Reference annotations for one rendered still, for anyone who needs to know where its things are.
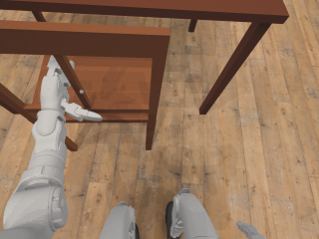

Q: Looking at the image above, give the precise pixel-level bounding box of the robot right hand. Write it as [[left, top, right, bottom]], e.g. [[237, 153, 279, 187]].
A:
[[236, 221, 266, 239]]

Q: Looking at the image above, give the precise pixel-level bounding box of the robot right foot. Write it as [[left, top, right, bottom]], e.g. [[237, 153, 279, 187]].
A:
[[165, 201, 180, 239]]

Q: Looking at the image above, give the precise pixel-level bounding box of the left robot forearm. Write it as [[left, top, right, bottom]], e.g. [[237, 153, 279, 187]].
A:
[[3, 110, 67, 230]]

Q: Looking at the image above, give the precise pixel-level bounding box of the chair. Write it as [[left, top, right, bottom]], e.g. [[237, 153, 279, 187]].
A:
[[0, 20, 170, 151]]

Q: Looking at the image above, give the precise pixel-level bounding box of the right robot thigh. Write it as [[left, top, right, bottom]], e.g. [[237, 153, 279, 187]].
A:
[[172, 193, 219, 239]]

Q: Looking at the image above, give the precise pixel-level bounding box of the robot left hand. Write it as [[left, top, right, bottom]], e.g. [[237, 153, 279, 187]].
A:
[[40, 55, 103, 121]]

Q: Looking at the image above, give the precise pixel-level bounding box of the table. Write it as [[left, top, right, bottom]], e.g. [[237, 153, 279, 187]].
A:
[[0, 0, 290, 115]]

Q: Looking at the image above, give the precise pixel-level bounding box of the robot left upper arm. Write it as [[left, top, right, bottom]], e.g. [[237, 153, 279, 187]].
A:
[[0, 185, 69, 239]]

